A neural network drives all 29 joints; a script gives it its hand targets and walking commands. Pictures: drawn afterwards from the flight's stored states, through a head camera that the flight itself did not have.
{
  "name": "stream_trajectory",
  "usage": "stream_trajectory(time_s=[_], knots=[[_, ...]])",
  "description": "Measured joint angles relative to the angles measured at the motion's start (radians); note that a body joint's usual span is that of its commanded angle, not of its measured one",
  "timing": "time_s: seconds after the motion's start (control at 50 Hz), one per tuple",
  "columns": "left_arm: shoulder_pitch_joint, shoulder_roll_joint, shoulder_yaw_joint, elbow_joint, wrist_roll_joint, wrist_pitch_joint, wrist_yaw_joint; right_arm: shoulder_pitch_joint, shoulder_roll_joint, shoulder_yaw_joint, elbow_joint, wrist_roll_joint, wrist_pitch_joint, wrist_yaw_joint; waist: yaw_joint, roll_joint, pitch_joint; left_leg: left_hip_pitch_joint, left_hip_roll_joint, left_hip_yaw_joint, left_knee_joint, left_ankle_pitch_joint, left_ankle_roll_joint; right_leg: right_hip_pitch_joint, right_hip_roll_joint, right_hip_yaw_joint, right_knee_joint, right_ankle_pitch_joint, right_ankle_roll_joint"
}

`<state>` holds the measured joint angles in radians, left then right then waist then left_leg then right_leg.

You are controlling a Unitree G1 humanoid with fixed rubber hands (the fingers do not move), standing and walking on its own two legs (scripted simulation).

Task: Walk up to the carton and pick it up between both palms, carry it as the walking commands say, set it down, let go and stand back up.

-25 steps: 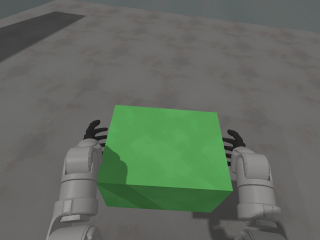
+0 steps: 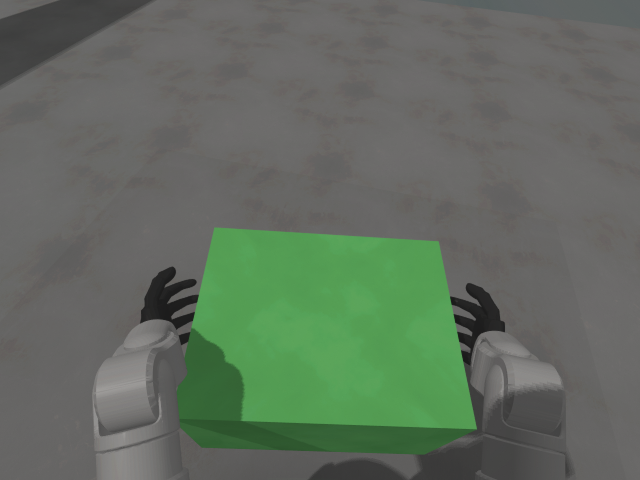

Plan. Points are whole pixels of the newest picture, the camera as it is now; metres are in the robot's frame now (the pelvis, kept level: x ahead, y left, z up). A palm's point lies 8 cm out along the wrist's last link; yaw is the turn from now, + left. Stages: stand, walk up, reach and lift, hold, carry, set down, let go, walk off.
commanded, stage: carry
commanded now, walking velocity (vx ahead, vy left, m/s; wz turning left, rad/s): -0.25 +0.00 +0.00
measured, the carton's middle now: (321, 343) +0.30 +0.00 +0.00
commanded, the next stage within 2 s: none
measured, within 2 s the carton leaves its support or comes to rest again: neither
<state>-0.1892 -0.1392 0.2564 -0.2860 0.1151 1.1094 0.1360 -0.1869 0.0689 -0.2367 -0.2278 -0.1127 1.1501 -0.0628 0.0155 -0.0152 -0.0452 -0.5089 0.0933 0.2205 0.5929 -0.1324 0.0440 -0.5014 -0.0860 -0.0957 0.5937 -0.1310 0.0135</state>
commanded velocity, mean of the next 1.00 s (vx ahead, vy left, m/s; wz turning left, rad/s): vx -0.21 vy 0.00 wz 0.17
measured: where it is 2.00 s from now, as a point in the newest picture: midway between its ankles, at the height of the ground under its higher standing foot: outside the picture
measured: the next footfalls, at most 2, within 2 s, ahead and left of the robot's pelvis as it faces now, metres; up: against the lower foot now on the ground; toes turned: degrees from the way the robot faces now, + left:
right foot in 0.40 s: -0.08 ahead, -0.07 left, +0.00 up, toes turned -10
left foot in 0.70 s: -0.13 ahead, +0.18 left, +0.00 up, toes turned +6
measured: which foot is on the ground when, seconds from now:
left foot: down 0.00-0.42, up 0.44-0.68, down 0.70-1.00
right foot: down 0.00-0.16, up 0.18-0.38, down 0.40-0.70, up 0.72-0.98, down 1.00-1.00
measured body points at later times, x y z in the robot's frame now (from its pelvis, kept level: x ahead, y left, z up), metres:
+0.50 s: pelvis -0.12 +0.02 +0.01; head -0.14 +0.02 +0.46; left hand +0.14 +0.22 +0.09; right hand +0.15 -0.16 +0.07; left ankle +0.02 +0.12 -0.67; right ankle -0.12 -0.06 -0.72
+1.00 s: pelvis -0.27 +0.05 +0.01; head -0.27 +0.05 +0.46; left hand -0.04 +0.28 +0.09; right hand +0.02 -0.09 +0.07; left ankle -0.17 +0.17 -0.72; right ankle -0.28 -0.07 -0.72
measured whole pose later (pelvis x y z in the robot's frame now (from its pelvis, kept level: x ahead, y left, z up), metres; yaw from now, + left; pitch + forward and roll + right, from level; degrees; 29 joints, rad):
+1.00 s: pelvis -0.27 +0.05 +0.01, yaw +6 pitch +4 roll -1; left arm -0.13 -0.13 0.27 -0.36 0.10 1.08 0.08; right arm -0.10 0.13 -0.20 -0.35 -0.14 1.13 -0.06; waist 0.06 0.02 -0.08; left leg -0.50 0.02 -0.01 0.49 -0.06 0.00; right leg -0.33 0.00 -0.09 0.59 -0.44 0.01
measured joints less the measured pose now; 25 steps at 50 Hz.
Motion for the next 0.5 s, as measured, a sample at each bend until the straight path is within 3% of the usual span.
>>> stream_trajectory(time_s=[0.1,0.14,0.16,0.2,0.24,0.28,0.36,0.4,0.44,0.46,0.5], knots=[[0.030,0.006,-0.008,-0.044,0.009,0.003,-0.025,0.033,0.021,0.009,-0.053,-0.001,0.004,-0.006,-0.005,-0.009,0.018,-0.044,-0.001,-0.005,0.084,-0.117,-0.029,-0.027,-0.014,-0.003,0.013,0.026,0.002],[0.029,0.006,-0.003,-0.046,0.020,0.004,-0.036,0.028,0.022,0.012,-0.050,0.000,0.004,-0.009,-0.011,-0.013,0.022,-0.055,-0.002,-0.005,0.111,-0.118,-0.026,-0.043,-0.028,-0.012,0.042,0.014,0.003],[0.028,0.006,0.002,-0.042,0.027,0.003,-0.043,0.025,0.023,0.015,-0.044,0.000,0.005,-0.013,-0.017,-0.009,0.021,-0.060,0.002,-0.005,0.116,-0.092,-0.012,-0.057,-0.032,-0.020,0.069,-0.059,0.005],[0.023,0.010,0.016,-0.020,0.040,-0.004,-0.066,0.021,0.033,0.018,-0.036,0.002,0.007,-0.031,-0.031,0.025,0.013,-0.077,0.028,-0.014,0.096,0.027,0.050,-0.131,0.000,-0.019,0.266,-0.272,0.007],[0.013,0.015,0.021,0.020,0.051,-0.010,-0.086,0.037,0.042,0.016,-0.036,0.009,0.011,-0.055,-0.034,0.043,0.012,-0.075,0.036,-0.022,0.042,0.054,0.051,-0.188,0.038,-0.006,0.523,-0.316,0.002],[0.010,0.009,0.011,0.033,0.047,-0.005,-0.077,0.060,0.036,0.011,-0.048,0.012,0.017,-0.052,-0.024,0.056,0.011,-0.050,0.041,-0.019,-0.050,0.110,0.044,-0.149,0.060,-0.031,0.601,-0.280,-0.012],[0.034,0.010,-0.028,-0.021,0.023,-0.003,-0.049,0.079,0.031,0.004,-0.093,-0.004,0.011,-0.014,0.009,0.067,-0.023,-0.002,0.038,0.025,-0.223,0.218,0.021,0.107,0.106,-0.093,0.278,-0.406,-0.055],[0.034,0.022,-0.030,-0.033,0.013,-0.010,-0.045,0.067,0.032,0.012,-0.093,-0.019,0.001,-0.002,0.031,0.054,-0.047,-0.014,0.026,0.055,-0.234,0.205,0.001,0.242,0.114,-0.088,0.015,-0.371,-0.072],[0.035,0.016,-0.026,-0.016,0.009,-0.017,-0.032,0.053,0.021,0.015,-0.058,-0.032,-0.007,0.013,0.057,0.052,-0.053,-0.060,0.013,0.023,-0.124,0.015,-0.060,0.220,0.099,-0.072,-0.008,-0.202,-0.073],[0.039,0.007,-0.019,-0.007,0.001,-0.008,-0.017,0.055,0.019,0.012,-0.040,-0.034,-0.004,0.018,0.059,0.040,-0.055,-0.094,-0.005,-0.016,0.000,-0.087,-0.078,0.208,0.084,-0.065,0.007,-0.188,-0.072],[0.051,0.007,-0.017,0.004,-0.018,0.009,0.009,0.061,0.011,0.016,-0.009,-0.030,0.004,0.019,0.047,0.016,-0.054,-0.142,-0.043,-0.083,0.260,-0.169,-0.093,0.204,0.054,-0.054,0.002,-0.181,-0.065]])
